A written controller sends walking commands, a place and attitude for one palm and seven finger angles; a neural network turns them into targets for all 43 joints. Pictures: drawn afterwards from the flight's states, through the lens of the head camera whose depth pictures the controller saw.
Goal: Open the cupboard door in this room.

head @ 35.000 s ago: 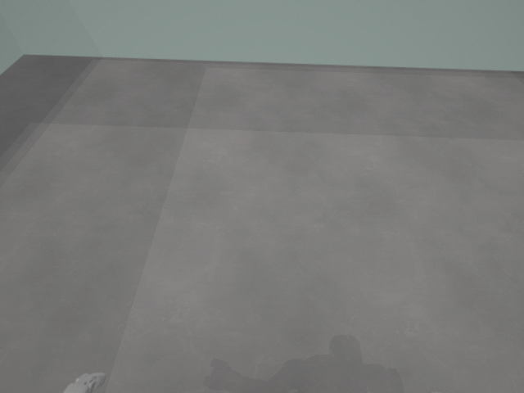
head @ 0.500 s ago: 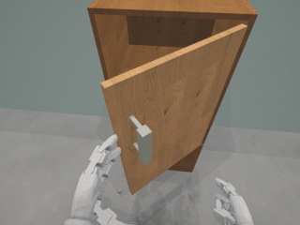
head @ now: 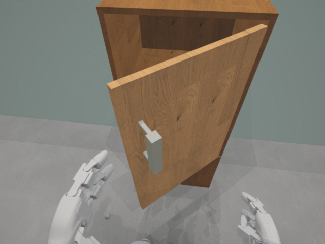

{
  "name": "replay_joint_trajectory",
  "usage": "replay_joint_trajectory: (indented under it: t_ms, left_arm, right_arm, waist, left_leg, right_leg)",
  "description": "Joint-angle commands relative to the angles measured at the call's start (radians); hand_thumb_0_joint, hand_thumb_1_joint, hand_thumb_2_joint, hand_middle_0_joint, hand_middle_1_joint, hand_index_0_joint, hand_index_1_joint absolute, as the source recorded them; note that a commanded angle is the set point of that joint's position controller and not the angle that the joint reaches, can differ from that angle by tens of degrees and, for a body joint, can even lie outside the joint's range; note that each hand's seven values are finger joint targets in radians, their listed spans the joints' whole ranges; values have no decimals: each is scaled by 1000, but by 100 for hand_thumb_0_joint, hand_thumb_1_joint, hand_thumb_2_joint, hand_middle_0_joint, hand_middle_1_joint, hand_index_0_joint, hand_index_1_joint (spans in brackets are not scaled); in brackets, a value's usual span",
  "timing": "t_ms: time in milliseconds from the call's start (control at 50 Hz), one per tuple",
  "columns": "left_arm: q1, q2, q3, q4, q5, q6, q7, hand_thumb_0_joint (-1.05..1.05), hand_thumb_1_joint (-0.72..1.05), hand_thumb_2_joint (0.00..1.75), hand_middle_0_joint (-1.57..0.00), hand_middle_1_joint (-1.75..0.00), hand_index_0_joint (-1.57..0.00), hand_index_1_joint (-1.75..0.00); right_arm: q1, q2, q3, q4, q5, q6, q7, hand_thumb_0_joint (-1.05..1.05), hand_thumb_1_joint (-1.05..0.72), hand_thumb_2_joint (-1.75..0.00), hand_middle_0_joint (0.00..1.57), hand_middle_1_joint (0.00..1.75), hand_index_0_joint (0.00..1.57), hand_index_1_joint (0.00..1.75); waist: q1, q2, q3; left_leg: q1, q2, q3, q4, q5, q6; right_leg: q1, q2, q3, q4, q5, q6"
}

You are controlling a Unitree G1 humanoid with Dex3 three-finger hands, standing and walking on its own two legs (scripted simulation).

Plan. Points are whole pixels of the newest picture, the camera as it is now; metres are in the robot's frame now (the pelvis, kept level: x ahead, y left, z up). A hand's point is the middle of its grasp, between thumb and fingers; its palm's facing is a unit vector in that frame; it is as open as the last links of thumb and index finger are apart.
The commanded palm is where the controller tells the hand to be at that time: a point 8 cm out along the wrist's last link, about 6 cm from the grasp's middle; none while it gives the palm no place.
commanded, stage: draw the hand back to the body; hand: left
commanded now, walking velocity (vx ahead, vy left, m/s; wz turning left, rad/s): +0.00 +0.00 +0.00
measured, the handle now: (149, 148) +0.31 +0.06 +0.11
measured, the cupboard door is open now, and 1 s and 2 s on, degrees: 42 42 42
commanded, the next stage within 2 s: step back with the hand held close in 1.48 s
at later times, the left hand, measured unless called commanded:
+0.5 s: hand (64, 197) +0.17 +0.18 +0.15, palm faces +0.07 -0.98 -0.20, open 15.7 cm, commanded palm +0.14 +0.24 +0.17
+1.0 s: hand (12, 158) +0.21 +0.26 +0.20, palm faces +0.37 -0.85 -0.39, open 10.3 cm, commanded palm +0.17 +0.31 +0.23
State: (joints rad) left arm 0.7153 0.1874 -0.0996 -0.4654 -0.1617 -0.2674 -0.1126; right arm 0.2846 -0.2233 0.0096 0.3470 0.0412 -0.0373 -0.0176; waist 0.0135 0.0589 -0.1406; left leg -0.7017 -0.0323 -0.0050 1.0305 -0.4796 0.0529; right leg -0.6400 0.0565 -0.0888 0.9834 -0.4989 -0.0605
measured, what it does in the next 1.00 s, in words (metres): rises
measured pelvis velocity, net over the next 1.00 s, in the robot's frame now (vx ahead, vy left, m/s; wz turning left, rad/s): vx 0.03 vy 0.02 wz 0.00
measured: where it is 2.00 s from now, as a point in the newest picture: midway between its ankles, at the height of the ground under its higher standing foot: outside the picture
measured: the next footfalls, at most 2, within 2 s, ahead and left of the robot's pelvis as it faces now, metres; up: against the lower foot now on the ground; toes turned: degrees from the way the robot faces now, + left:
none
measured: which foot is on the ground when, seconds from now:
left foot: down 0.00-1.00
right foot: down 0.00-1.00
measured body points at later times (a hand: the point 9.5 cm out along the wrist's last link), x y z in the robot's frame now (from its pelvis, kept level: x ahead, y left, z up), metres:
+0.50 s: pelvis +0.01 +0.01 +0.03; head -0.01 +0.00 +0.48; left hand +0.17 +0.23 +0.17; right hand +0.20 -0.21 -0.02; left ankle +0.02 +0.08 -0.68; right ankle +0.00 -0.08 -0.68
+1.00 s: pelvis +0.03 +0.02 +0.06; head +0.02 +0.01 +0.51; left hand +0.19 +0.31 +0.22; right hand +0.23 -0.19 -0.01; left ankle +0.02 +0.08 -0.68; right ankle +0.00 -0.08 -0.68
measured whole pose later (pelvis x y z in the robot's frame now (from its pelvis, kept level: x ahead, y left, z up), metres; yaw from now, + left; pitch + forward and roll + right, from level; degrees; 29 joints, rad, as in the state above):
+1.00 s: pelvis +0.03 +0.02 +0.06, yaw +0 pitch -2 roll -1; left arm 0.54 0.35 0.26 -0.47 -0.07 -0.03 0.11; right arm 0.19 -0.22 0.05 0.58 0.02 -0.07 -0.06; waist 0.07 0.05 -0.02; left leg -0.17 -0.07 0.01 0.48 -0.27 0.08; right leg -0.11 0.03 -0.04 0.43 -0.28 -0.02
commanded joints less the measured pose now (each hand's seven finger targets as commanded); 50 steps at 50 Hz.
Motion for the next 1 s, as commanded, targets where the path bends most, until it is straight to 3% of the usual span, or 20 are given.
replay_joint_trajectory:
  t_ms: [0,60,80,200,280,340,380,400,420,440,480,520,600,660,700,800,840,880,920,980]
  left_arm:
    - [2,99,130,-230,-31,-45,7,0,-50,30,-15,-30,-15,-30]
    - [-6,94,137,-259,-66,-27,-15,0,-50,30,-15,-30,-15,-30]
    - [-11,101,147,-254,-77,-19,-24,0,-50,30,-15,-30,-15,-30]
    - [-34,133,204,-223,-104,35,-61,0,-50,30,-15,-30,-15,-30]
    - [-59,172,263,-251,-121,54,-71,0,-50,30,-15,-30,-15,-30]
    - [-92,166,262,-272,-135,67,-82,0,-40,34,-15,-30,-15,-30]
    - [-91,193,294,-262,-139,83,-87,0,-32,37,-16,-30,-16,-30]
    - [-88,287,297,-348,5,106,50,0,-29,39,-16,-30,-16,-30]
    - [-58,208,259,-308,20,136,111,0,-26,40,-16,-30,-16,-30]
    - [-50,189,248,-278,39,158,148,0,-22,42,-16,-30,-16,-30]
    - [-65,225,285,-263,61,172,193,0,-15,45,-16,-30,-16,-30]
    - [-102,235,288,-293,78,169,213,0,-8,48,-16,-30,-16,-30]
    - [-124,238,299,-291,93,170,238,0,6,54,-17,-30,-17,-30]
    - [-157,254,330,-266,95,171,244,0,17,58,-17,-30,-17,-30]
    - [-182,268,352,-274,98,164,249,0,23,62,-18,-30,-18,-30]
    - [-174,277,404,-226,93,166,246,0,41,69,-18,-30,-18,-30]
    - [-201,290,424,-240,93,164,242,0,48,72,-19,-30,-19,-30]
    - [-202,315,463,-218,91,166,244,0,55,75,-19,-30,-19,-30]
    - [-216,307,471,-202,88,168,240,0,62,78,-19,-30,-19,-30]
    - [-268,346,514,-220,88,162,242,0,73,82,-19,-30,-19,-30]
  right_arm:
    - [-99,-91,-34,-183,13,-55,-18,0,-90,-90,20,30,20,30]
    - [-105,-96,-28,-176,19,-68,-23,0,-90,-90,20,30,20,30]
    - [-106,-100,-26,-171,18,-72,-25,0,-90,-90,20,30,20,30]
    - [-120,-108,-20,-142,22,-93,-34,0,-90,-90,20,30,20,30]
    - [-124,-114,-19,-127,26,-112,-38,0,-90,-90,20,30,20,30]
    - [-126,-116,-13,-114,28,-133,-38,0,-90,-90,20,30,20,30]
    - [-131,-121,-15,-99,29,-145,-38,0,-90,-90,20,30,20,30]
    - [-140,-101,-9,-119,16,-122,-68,0,-90,-90,20,30,20,30]
    - [-128,-86,1,-107,7,-112,-78,0,-90,-90,20,30,20,30]
    - [-125,-85,2,-92,6,-99,-81,0,-90,-90,20,30,20,30]
    - [-141,-91,1,-74,1,-85,-88,0,-90,-90,20,30,20,30]
    - [-150,-96,5,-61,-4,-84,-91,0,-90,-90,20,30,20,30]
    - [-170,-100,12,-21,-13,-99,-85,0,-90,-90,20,30,20,30]
    - [-187,-105,10,5,-16,-103,-82,0,-90,-90,20,30,20,30]
    - [-188,-108,9,21,-19,-110,-79,0,-90,-90,20,30,20,30]
    - [-199,-110,3,54,-23,-103,-63,0,-90,-90,20,30,20,30]
    - [-202,-113,0,59,-23,-100,-57,0,-90,-90,20,30,20,30]
    - [-204,-118,-7,68,-25,-95,-56,0,-90,-90,20,30,20,30]
    - [-206,-116,-7,72,-23,-86,-51,0,-90,-90,20,30,20,30]
    - [-211,-121,-10,81,-23,-83,-49,0,-90,-90,20,30,20,30]
  waist:
    - [-3,-56,-75]
    - [-4,-37,-72]
    - [-4,-64,-76]
    - [-6,-60,-15]
    - [10,-28,-45]
    - [6,-4,-32]
    - [12,-29,-30]
    - [63,-9,1]
    - [36,-13,44]
    - [31,-12,74]
    - [33,-63,73]
    - [27,-14,50]
    - [29,33,52]
    - [30,-16,68]
    - [33,21,52]
    - [43,-20,55]
    - [43,10,49]
    - [49,-24,33]
    - [46,-21,53]
    - [49,29,40]
  left_leg:
    - [98,13,-49,-170,154,-13]
    - [137,14,-51,-191,165,-12]
    - [140,15,-55,-196,175,-11]
    - [166,19,-59,-238,163,-10]
    - [215,20,-63,-264,203,-10]
    - [250,21,-73,-291,208,-13]
    - [261,24,-81,-306,227,-13]
    - [253,43,-82,-355,210,-18]
    - [263,39,-81,-373,179,-23]
    - [276,43,-78,-383,163,-23]
    - [304,45,-79,-411,179,-19]
    - [368,43,-75,-436,212,-16]
    - [436,52,-98,-518,263,-24]
    - [467,56,-100,-558,276,-25]
    - [498,59,-106,-582,323,-33]
    - [545,65,-100,-611,481,-49]
    - [568,68,-94,-616,524,-53]
    - [575,70,-90,-620,555,-52]
    - [578,70,-87,-627,570,-55]
    - [595,68,-84,-631,587,-56]
  right_leg:
    - [79,-32,113,-223,161,38]
    - [94,-31,103,-245,181,40]
    - [112,-31,100,-248,195,43]
    - [120,-31,91,-295,174,44]
    - [159,-27,73,-301,215,38]
    - [159,-21,55,-310,221,37]
    - [178,-18,44,-315,240,34]
    - [209,-43,112,-372,221,16]
    - [206,-52,110,-400,186,16]
    - [206,-54,107,-423,165,19]
    - [249,-55,103,-461,172,20]
    - [277,-59,103,-480,203,21]
    - [347,-53,81,-497,257,21]
    - [380,-49,80,-530,271,23]
    - [419,-51,75,-536,299,20]
    - [479,-48,70,-564,388,22]
    - [489,-47,73,-574,409,23]
    - [513,-45,73,-583,438,23]
    - [514,-44,74,-591,443,24]
    - [534,-45,78,-604,459,21]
